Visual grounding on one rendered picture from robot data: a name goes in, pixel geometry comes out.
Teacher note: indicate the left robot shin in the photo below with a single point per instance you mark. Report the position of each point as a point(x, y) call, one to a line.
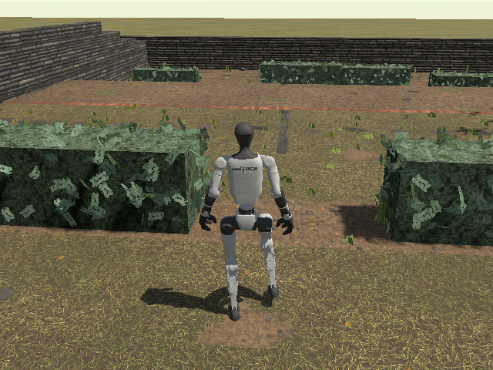
point(232, 286)

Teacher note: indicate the left robot forearm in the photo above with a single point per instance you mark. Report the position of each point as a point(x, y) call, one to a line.
point(208, 204)

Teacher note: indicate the right robot upper arm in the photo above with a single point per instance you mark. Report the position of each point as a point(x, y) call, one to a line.
point(273, 175)

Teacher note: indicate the right robot forearm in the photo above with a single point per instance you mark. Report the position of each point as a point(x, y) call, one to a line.
point(282, 206)

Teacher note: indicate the right robot hand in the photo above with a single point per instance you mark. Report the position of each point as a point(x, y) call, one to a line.
point(287, 223)

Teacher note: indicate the left robot hand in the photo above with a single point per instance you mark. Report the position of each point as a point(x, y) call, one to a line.
point(207, 220)

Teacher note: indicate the left robot upper arm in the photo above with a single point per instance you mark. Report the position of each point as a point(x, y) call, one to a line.
point(217, 174)

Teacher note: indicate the robot torso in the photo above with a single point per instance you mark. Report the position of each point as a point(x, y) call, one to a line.
point(245, 180)

